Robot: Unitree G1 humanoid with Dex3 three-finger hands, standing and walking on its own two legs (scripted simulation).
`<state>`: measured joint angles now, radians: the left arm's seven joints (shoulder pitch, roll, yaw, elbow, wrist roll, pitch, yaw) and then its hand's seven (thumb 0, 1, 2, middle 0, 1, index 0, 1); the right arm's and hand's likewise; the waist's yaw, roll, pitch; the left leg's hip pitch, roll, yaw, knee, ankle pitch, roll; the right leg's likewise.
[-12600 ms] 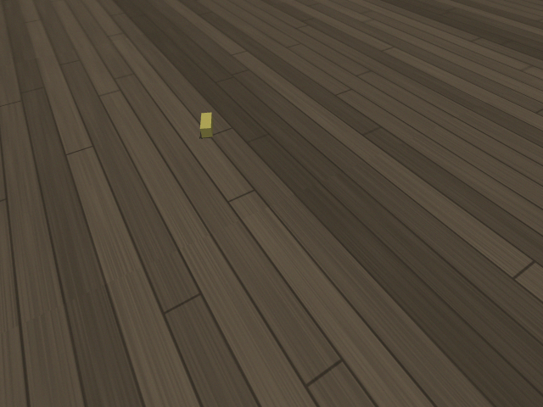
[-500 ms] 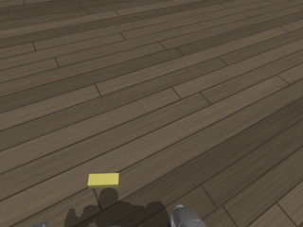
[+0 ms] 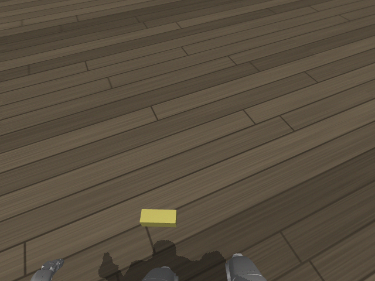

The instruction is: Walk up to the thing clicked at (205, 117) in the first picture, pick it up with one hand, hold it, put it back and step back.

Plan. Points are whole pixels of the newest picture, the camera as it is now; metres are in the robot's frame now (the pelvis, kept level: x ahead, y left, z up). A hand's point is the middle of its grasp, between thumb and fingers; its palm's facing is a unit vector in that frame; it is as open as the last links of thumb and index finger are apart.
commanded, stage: walk up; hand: left
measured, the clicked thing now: (159, 218) +0.47 +0.20 -0.70
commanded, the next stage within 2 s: stand in 0.84 s
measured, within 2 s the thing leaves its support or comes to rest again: neither
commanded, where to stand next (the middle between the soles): +0.08 -0.03 m, yaw -1 degrees
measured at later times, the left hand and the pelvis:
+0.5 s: hand out of the picture +0.07 +0.20 -0.11, palm faces -0.05 -0.91 -0.40, open 7.4 cm; pelvis +0.01 -0.07 +0.02, yaw -2 degrees
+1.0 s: hand out of the picture +0.08 +0.25 -0.13, palm faces +0.05 -0.91 -0.41, open 7.4 cm; pelvis +0.01 -0.03 +0.02, yaw +1 degrees
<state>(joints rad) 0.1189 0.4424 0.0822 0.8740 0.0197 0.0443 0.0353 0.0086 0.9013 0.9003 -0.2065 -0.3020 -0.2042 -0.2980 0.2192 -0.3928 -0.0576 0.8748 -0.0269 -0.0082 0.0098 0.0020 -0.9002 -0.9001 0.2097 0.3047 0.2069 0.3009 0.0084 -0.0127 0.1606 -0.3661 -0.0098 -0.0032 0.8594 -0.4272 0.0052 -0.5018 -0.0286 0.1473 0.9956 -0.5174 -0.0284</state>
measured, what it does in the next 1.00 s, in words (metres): steps on the spot: right foot, then left foot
